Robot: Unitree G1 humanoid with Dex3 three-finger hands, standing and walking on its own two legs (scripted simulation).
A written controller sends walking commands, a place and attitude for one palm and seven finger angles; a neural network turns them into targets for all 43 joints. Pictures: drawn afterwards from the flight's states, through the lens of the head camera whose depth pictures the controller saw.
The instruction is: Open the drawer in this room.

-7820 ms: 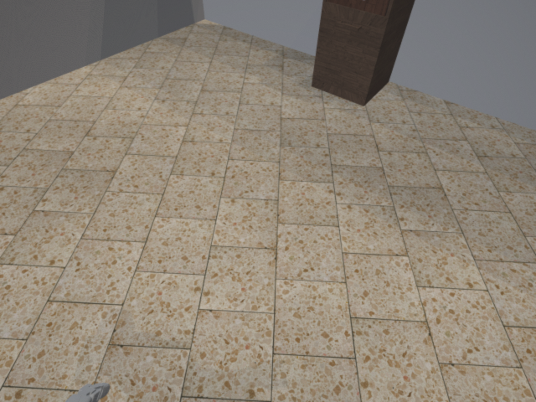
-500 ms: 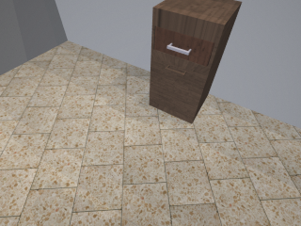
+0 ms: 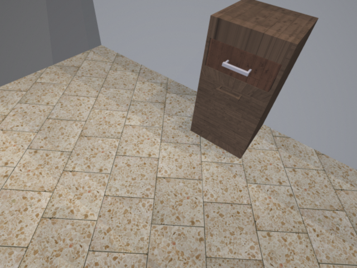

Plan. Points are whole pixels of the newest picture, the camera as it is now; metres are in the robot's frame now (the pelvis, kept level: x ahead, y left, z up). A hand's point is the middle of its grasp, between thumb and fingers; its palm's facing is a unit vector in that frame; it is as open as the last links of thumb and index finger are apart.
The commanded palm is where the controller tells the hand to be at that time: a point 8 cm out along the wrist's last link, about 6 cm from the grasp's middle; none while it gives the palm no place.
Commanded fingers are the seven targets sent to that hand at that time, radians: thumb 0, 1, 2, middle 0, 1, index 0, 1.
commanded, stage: walk to a spot facing it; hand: left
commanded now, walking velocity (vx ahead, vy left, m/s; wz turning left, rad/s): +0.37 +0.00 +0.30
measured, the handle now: (236, 67) +1.08 -0.26 -0.10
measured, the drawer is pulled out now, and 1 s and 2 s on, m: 0.00 0.00 0.00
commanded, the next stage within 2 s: turn to face it in 0.40 s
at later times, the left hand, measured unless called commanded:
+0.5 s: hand (122, 205) +0.32 +0.18 -0.16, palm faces -0.01 -0.99 -0.17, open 7.4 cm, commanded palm none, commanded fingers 0.00 0.90 0.90 -0.20 -0.30 -0.20 -0.30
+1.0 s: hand (112, 200) +0.34 +0.22 -0.18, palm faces +0.01 -0.98 -0.20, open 7.4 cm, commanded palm none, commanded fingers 0.00 0.90 0.90 -0.20 -0.30 -0.20 -0.30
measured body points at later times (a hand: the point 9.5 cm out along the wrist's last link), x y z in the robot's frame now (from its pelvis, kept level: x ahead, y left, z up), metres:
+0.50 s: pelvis +0.20 +0.00 +0.00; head +0.24 +0.00 +0.44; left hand +0.32 +0.23 -0.15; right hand +0.11 -0.20 -0.16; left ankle +0.03 +0.11 -0.73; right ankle +0.34 -0.11 -0.72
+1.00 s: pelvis +0.30 +0.02 +0.00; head +0.33 +0.03 +0.45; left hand +0.34 +0.27 -0.16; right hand +0.43 -0.23 -0.12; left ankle +0.35 +0.13 -0.73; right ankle +0.35 -0.10 -0.73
